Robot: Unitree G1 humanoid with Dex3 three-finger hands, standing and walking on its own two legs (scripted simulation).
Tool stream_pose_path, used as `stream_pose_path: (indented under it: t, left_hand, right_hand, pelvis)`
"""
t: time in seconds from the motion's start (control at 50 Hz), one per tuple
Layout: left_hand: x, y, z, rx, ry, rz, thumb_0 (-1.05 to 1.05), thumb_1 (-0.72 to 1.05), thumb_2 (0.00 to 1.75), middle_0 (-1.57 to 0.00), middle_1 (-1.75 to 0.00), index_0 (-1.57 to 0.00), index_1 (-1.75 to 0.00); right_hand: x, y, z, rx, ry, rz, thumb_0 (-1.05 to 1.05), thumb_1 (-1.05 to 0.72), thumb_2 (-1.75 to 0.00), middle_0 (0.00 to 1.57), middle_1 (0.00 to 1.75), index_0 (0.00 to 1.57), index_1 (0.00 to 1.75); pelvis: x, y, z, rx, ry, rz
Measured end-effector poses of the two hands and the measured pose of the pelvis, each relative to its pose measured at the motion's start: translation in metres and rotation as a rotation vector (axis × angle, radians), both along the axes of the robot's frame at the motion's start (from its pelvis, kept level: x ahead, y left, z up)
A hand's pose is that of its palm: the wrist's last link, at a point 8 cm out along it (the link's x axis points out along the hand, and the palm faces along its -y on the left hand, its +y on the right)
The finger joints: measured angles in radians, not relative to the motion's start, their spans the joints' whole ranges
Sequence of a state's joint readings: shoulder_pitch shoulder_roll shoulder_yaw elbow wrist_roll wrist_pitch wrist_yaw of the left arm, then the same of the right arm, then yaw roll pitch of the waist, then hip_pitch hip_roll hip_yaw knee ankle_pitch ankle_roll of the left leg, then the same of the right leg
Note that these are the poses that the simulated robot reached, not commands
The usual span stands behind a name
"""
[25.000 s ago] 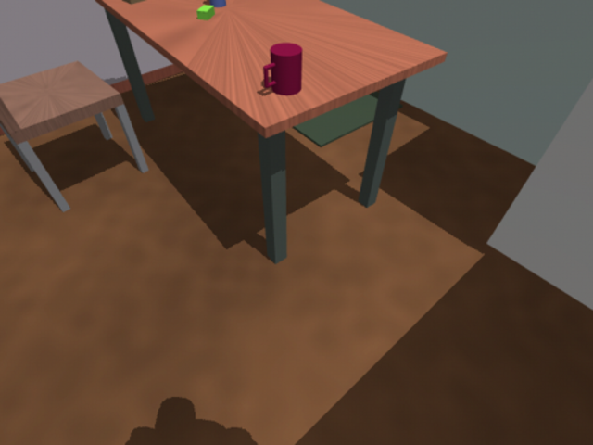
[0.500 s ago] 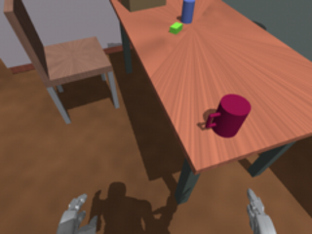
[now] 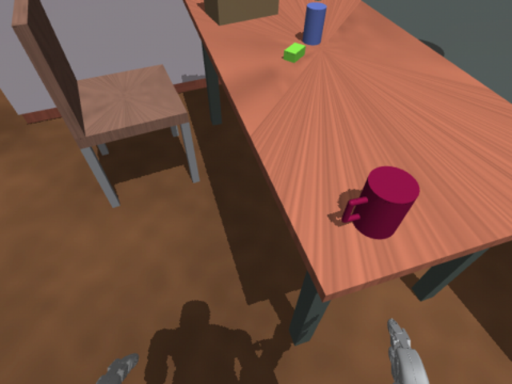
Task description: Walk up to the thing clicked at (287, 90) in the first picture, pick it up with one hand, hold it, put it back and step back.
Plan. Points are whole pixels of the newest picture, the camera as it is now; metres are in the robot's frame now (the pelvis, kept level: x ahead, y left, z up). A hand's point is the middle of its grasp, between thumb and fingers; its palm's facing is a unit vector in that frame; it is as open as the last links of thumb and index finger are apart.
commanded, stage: home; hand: right
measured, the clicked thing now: (374, 205) +0.43 -0.21 +0.02
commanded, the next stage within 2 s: stand in 1.86 s
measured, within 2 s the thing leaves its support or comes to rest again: neither
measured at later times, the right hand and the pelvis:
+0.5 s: hand out of the picture +0.05 -0.27 -0.14, palm faces -0.04 +0.92 -0.39, open 17.4 cm; pelvis -0.02 -0.01 +0.00, yaw +0 degrees
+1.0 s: hand out of the picture +0.02 -0.27 -0.15, palm faces -0.06 +0.93 -0.35, open 17.3 cm; pelvis -0.03 -0.01 +0.01, yaw +0 degrees
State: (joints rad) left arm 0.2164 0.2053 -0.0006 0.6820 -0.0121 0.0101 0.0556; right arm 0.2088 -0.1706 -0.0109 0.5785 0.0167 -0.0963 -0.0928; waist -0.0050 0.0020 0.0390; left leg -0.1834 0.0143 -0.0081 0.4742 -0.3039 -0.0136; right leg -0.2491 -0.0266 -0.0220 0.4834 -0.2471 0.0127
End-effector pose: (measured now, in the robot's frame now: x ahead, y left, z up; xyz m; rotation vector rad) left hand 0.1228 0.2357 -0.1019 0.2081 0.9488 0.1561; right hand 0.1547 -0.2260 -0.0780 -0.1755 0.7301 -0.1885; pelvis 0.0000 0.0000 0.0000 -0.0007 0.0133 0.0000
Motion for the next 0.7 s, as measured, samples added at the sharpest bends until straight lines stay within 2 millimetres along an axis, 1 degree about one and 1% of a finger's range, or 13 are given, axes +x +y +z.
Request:
stream_pose_path:
  t: [0.06, 0.12, 0.2, 0.28, 0.38, 0.44, 0.52, 0.7]
  left_hand:
    - [0.0, 0.002, 0.0, 0.01, 0.011, -0.013, 0.01, 0.9, 0.9, -0.2, -0.3, -0.2, -0.3]
    - [-0.002, 0.012, -0.002, 0.031, 0.024, -0.048, 0.01, 0.9, 0.9, -0.2, -0.3, -0.2, -0.3]
    - [-0.01, 0.033, -0.002, 0.059, 0.039, -0.032, 0.01, 0.9, 0.9, -0.21, -0.3, -0.2, -0.3]
    - [-0.025, 0.05, -0.003, 0.091, 0.085, -0.016, 0.01, 0.9, 0.9, -0.2, -0.3, -0.2, -0.3]
    - [-0.046, 0.061, -0.004, 0.112, 0.156, -0.004, 0.01, 0.9, 0.9, -0.2, -0.3, -0.2, -0.3]
    - [-0.059, 0.061, -0.006, 0.114, 0.195, 0.0, 0.01, 0.9, 0.9, -0.2, -0.3, -0.2, -0.3]
    - [-0.074, 0.058, -0.008, 0.107, 0.234, 0.002, 0.01, 0.9, 0.9, -0.2, -0.3, -0.2, -0.3]
    - [-0.1, 0.05, -0.012, 0.088, 0.292, 0.01, 0.01, 0.9, 0.9, -0.2, -0.3, -0.2, -0.3]
  right_hand:
    - [0.002, 0.002, -0.003, -0.004, 0.01, 0.02, 0.0, 0.51, -0.08, 0.06, 0.06, 0.06, 0.06]
    - [-0.006, -0.01, -0.011, -0.048, 0.094, 0.102, 0.0, 0.5, -0.08, 0.06, 0.06, 0.06, 0.06]
    - [-0.028, -0.039, -0.017, -0.099, 0.199, 0.092, 0.0, 0.51, -0.07, 0.06, 0.06, 0.06, 0.06]
    - [-0.054, -0.065, -0.018, -0.141, 0.283, 0.056, 0.0, 0.51, -0.07, 0.06, 0.06, 0.06, 0.06]
    - [-0.085, -0.085, -0.019, -0.167, 0.372, 0.023, 0.0, 0.52, -0.07, 0.06, 0.06, 0.06, 0.06]
    - [-0.101, -0.09, -0.021, -0.166, 0.415, 0.012, 0.0, 0.52, -0.07, 0.06, 0.06, 0.06, 0.06]
    - [-0.118, -0.09, -0.025, -0.152, 0.457, 0.01, 0.0, 0.52, -0.07, 0.06, 0.06, 0.06, 0.06]
    - [-0.141, -0.085, -0.032, -0.121, 0.513, 0.02, 0.0, 0.52, -0.07, 0.06, 0.06, 0.06, 0.06]
  pelvis:
    - [0.001, 0.001, 0.0, 0.001, 0.001, -0.001]
    - [0.0, 0.001, -0.002, 0.004, -0.005, -0.004]
    - [0.001, -0.001, -0.003, 0.006, -0.023, -0.001]
    - [-0.001, -0.002, -0.002, 0.006, -0.042, -0.003]
    - [-0.008, -0.004, 0.001, 0.007, -0.06, -0.003]
    - [-0.014, -0.006, 0.003, 0.007, -0.068, -0.003]
    - [-0.02, -0.008, 0.004, 0.007, -0.077, -0.004]
    - [-0.032, -0.011, 0.006, 0.004, -0.078, -0.004]
